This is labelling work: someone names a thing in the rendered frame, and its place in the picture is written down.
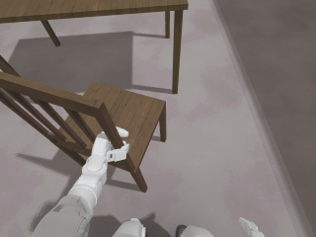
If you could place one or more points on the robot left forearm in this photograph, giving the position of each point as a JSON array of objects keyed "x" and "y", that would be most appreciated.
[{"x": 85, "y": 193}]

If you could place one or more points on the table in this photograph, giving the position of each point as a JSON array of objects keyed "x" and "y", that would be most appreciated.
[{"x": 17, "y": 11}]

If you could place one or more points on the robot left upper arm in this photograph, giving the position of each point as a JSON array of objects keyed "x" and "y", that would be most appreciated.
[{"x": 59, "y": 224}]

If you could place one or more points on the chair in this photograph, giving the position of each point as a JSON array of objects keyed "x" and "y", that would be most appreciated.
[{"x": 102, "y": 108}]

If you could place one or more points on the right robot hand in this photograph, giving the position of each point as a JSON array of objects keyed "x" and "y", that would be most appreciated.
[{"x": 250, "y": 228}]

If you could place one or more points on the right robot thigh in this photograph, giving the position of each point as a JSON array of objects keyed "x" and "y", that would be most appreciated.
[{"x": 196, "y": 232}]

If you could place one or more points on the robot thigh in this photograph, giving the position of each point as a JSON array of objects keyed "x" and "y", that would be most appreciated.
[
  {"x": 131, "y": 228},
  {"x": 196, "y": 232}
]

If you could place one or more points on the left robot hand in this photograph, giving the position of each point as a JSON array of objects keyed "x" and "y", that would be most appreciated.
[{"x": 102, "y": 146}]

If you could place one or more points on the left robot thigh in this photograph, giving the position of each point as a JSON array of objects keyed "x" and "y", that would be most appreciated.
[{"x": 131, "y": 228}]

